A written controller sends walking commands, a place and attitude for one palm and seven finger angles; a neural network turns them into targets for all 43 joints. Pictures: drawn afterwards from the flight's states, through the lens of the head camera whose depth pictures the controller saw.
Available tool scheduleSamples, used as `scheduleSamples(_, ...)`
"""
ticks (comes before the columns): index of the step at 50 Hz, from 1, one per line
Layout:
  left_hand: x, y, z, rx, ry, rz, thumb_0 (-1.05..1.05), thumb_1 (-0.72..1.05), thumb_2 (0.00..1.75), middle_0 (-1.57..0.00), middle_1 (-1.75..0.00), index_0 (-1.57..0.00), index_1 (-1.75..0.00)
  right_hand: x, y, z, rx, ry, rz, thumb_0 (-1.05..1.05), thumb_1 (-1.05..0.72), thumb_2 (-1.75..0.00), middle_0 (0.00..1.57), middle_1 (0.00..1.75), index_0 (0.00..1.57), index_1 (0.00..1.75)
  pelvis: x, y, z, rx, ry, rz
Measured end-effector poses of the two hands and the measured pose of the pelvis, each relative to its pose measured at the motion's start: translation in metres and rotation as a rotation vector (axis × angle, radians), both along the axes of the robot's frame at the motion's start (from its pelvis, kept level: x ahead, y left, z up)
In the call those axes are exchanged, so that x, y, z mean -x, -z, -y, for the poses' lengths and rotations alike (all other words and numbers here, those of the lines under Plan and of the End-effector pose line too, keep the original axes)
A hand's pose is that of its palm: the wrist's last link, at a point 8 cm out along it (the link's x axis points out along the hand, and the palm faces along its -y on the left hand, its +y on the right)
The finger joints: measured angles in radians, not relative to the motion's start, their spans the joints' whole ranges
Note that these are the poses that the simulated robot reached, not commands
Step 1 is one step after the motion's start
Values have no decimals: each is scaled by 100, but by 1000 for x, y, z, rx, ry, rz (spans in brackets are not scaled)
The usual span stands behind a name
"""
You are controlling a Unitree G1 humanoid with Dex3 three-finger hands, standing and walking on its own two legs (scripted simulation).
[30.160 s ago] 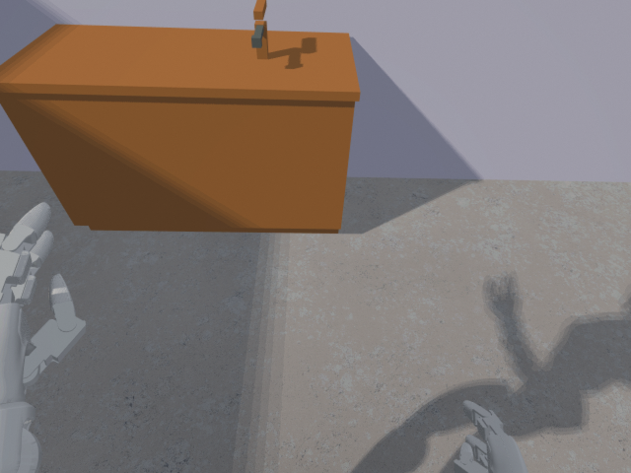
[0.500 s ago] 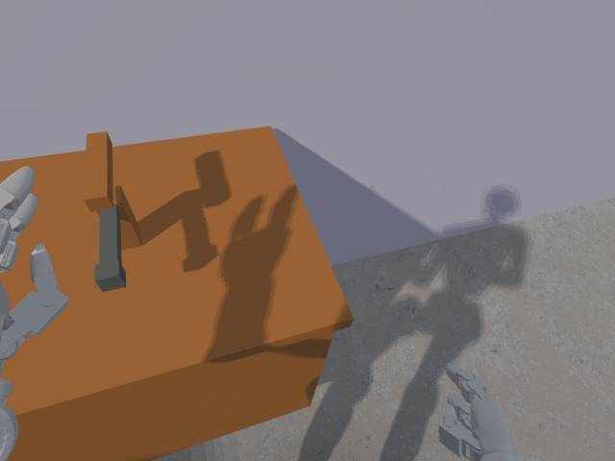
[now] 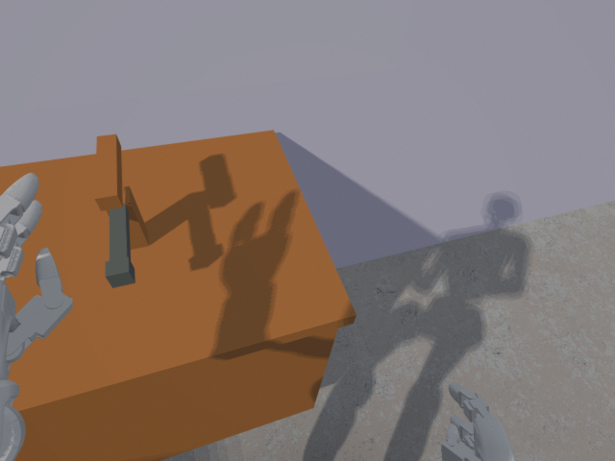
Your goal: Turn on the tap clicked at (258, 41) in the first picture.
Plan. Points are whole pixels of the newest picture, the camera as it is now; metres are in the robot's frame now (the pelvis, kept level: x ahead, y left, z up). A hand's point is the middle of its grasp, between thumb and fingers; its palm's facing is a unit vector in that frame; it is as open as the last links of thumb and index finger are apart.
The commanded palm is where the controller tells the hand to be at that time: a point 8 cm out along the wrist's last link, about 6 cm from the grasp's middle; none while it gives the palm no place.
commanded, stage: turn the palm inward beside the body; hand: left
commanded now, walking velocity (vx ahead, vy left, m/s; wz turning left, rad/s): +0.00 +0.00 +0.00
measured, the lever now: (120, 272) +0.32 +0.28 +0.04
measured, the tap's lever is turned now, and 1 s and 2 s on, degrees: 0 0 0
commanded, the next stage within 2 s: none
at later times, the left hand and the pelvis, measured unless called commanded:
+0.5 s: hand (63, 337) +0.19 +0.24 +0.15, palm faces +0.57 -0.76 -0.31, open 7.4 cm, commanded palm +0.14 +0.26 +0.16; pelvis -0.02 -0.07 -0.02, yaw +6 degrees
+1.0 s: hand (125, 345) +0.19 +0.20 +0.13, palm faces +0.49 -0.83 -0.27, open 7.4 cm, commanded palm +0.14 +0.23 +0.14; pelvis +0.02 -0.08 -0.02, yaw +5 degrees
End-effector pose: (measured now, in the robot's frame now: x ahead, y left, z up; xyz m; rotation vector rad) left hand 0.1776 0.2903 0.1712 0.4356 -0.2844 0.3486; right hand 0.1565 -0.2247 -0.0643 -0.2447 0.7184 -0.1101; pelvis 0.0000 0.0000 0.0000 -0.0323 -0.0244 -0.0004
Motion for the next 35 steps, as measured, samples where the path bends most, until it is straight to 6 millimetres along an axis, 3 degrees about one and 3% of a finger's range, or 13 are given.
scheduleSamples(2,1,1,0,4,-3,-2,2,89,90,-21,-30,-21,-30,1,0,0,1,0,-1,2,-90,-90,20,30,20,30,0,0,0,0,-1,1)
scheduleSamples(5,-12,-20,-14,-143,-10,48,2,88,90,-21,-30,-21,-30,0,7,-4,30,-85,-17,2,-90,-90,20,30,20,30,6,4,4,-9,-44,-1)
scheduleSamples(9,-23,-27,-33,24,-73,46,1,89,90,-21,-30,-21,-30,-7,18,-3,-10,-143,-40,2,-90,-90,20,30,20,30,9,7,10,-28,-47,-11)
scheduleSamples(14,-8,8,2,60,-54,-132,1,90,90,-20,-30,-20,-30,-23,11,3,-49,-149,26,2,-90,-90,20,30,20,30,13,8,20,-26,-43,-14)
scheduleSamples(17,10,21,24,64,-34,-138,2,89,90,-20,-30,-21,-30,-31,6,10,-38,-160,61,2,-90,-90,20,30,20,30,16,10,31,-28,-53,-14)
scheduleSamples(24,38,10,19,55,-211,5,2,89,90,-21,-30,-22,-30,-39,15,27,-24,-217,61,1,-90,-90,20,30,20,30,23,17,62,-20,-105,-4)
scheduleSamples(35,19,15,52,98,-158,-118,2,89,90,-21,-30,-21,-30,-38,35,63,-67,-139,56,2,-90,-90,20,30,20,30,9,21,87,-24,-100,-17)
